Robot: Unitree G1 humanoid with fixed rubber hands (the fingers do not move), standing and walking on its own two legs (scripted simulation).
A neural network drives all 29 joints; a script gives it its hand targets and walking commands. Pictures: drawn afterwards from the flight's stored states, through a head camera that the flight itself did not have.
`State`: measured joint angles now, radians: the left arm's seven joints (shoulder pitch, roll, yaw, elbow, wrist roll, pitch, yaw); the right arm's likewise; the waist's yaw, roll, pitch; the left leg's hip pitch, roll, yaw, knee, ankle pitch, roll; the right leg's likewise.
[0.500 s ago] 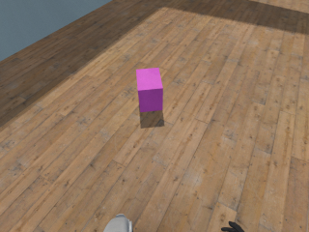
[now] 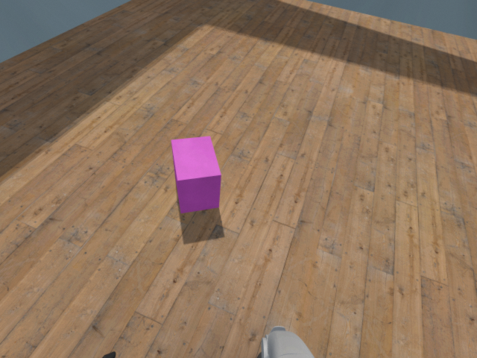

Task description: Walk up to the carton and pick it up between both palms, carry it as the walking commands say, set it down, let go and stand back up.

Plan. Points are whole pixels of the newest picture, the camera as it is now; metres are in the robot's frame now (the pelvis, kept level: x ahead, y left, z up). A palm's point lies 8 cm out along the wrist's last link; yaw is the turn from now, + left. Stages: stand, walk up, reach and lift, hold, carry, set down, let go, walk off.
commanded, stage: walk up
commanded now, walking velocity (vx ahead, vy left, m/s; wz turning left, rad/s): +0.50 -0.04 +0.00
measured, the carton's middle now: (195, 174) +1.06 +0.05 -0.66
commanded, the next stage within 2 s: none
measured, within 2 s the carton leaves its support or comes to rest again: neither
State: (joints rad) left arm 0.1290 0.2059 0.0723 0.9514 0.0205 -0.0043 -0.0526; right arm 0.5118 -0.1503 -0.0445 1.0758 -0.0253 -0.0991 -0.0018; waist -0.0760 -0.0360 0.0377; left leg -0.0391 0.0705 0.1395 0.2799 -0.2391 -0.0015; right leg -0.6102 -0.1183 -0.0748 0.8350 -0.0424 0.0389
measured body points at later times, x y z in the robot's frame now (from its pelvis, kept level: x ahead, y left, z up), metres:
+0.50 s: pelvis +0.24 -0.04 +0.00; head +0.26 -0.07 +0.45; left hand +0.16 +0.21 -0.13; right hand +0.34 -0.28 -0.16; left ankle +0.33 +0.15 -0.68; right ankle +0.20 -0.15 -0.75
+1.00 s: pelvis +0.46 +0.04 +0.00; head +0.49 +0.07 +0.45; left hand +0.56 +0.28 -0.16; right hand +0.40 -0.20 -0.13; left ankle +0.44 +0.15 -0.75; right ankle +0.55 -0.12 -0.67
